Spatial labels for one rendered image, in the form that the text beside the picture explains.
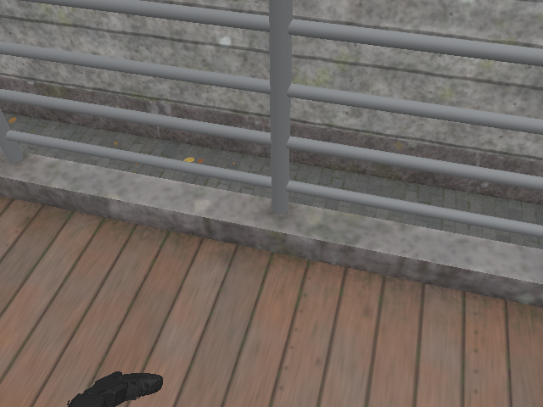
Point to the robot left hand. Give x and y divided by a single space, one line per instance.
116 388

